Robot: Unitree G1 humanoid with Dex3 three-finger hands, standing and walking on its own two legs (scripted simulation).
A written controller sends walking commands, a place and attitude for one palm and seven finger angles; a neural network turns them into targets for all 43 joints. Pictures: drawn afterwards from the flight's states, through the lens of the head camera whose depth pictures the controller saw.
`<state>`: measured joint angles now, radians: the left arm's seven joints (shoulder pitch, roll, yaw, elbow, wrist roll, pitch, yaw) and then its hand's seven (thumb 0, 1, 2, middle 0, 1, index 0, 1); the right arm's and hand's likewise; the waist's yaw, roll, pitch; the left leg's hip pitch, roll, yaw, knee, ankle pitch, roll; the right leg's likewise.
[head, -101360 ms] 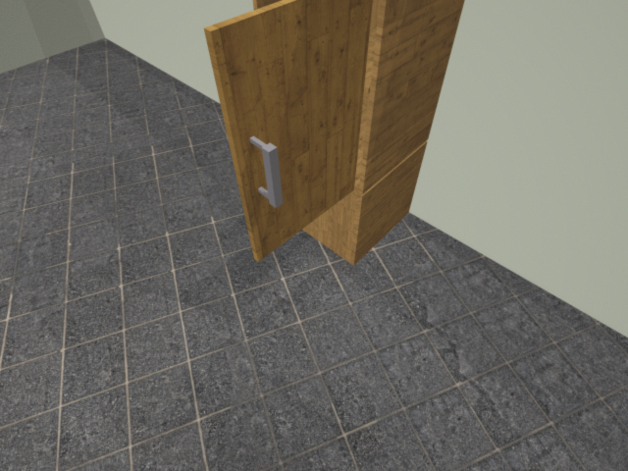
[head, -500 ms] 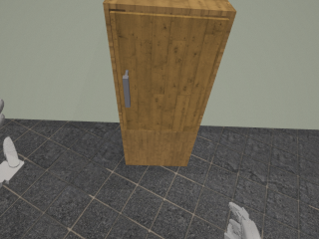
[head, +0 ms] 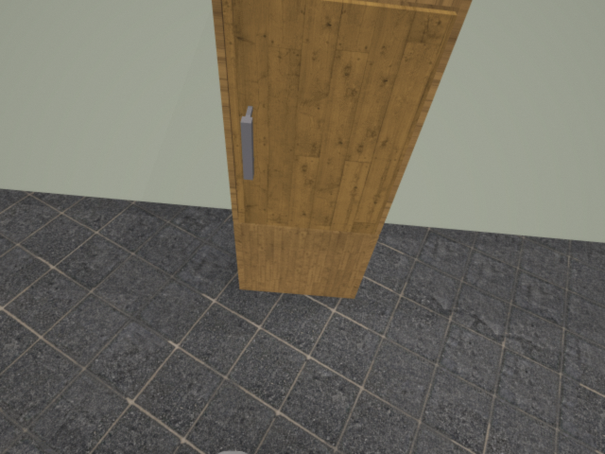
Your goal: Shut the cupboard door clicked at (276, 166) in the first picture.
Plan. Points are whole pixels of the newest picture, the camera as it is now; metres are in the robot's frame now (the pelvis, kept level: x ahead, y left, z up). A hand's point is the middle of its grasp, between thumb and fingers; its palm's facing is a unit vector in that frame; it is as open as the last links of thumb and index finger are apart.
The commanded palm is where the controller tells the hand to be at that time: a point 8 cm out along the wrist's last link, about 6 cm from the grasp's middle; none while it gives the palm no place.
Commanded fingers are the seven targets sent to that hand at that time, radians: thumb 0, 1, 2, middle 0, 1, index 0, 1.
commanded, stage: let the arm hang, fingers relaxed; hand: left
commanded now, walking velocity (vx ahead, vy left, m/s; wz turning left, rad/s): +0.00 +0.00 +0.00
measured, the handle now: (249, 144) +0.71 +0.16 -0.04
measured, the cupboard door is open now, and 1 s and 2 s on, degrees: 0 0 0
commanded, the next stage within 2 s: look to check the result in 0.68 s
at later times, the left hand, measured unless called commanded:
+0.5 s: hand out of the picture -0.03 +0.17 -0.17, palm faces +0.04 -0.99 -0.14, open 7.4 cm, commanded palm none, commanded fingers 0.00 0.90 0.90 -0.20 -0.30 -0.20 -0.30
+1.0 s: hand out of the picture -0.01 +0.20 -0.17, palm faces +0.02 -0.98 -0.20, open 7.4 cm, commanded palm none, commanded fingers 0.00 0.90 0.90 -0.20 -0.30 -0.20 -0.30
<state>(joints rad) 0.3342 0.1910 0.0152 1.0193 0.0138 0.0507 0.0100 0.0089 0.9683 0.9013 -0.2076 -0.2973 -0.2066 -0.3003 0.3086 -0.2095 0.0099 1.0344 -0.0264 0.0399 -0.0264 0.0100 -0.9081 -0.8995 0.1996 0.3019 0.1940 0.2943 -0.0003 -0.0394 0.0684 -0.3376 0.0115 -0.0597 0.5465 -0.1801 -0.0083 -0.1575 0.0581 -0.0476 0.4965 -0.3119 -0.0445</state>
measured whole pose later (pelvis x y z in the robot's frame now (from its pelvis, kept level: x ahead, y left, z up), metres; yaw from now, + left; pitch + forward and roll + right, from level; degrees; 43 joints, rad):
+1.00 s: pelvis +0.01 +0.02 +0.01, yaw -2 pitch -2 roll +0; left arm 0.33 0.17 0.02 1.13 0.02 0.00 0.03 0.01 0.90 0.90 -0.20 -0.30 -0.20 -0.30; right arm 0.28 -0.16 0.00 1.10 -0.01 0.01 -0.03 0.01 -0.91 -0.90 0.20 0.30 0.20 0.29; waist 0.00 0.00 0.04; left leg -0.26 -0.02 -0.01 0.43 -0.14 0.02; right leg -0.11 0.02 0.00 0.42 -0.28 -0.01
